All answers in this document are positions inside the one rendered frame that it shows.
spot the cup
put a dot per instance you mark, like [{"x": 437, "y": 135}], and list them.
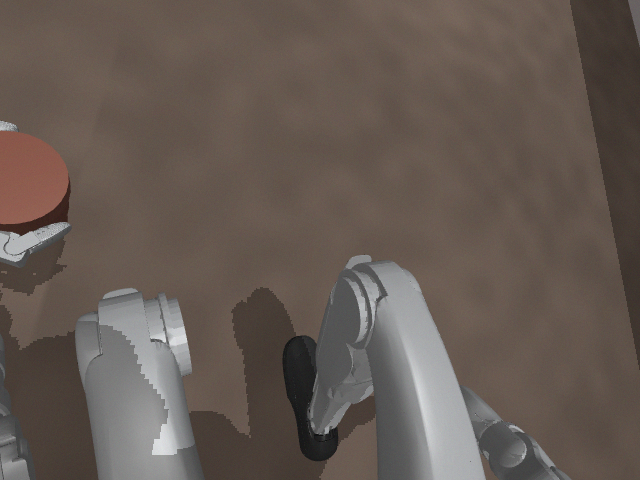
[{"x": 34, "y": 184}]

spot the right robot arm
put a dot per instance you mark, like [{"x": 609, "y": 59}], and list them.
[{"x": 515, "y": 455}]

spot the left robot arm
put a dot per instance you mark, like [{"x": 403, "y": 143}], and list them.
[{"x": 16, "y": 462}]

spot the right robot foot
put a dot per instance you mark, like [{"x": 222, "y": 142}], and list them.
[{"x": 299, "y": 368}]

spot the right robot hand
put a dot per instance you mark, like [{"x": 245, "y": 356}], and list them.
[{"x": 481, "y": 414}]

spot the left robot hand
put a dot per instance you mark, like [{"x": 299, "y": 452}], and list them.
[{"x": 15, "y": 249}]

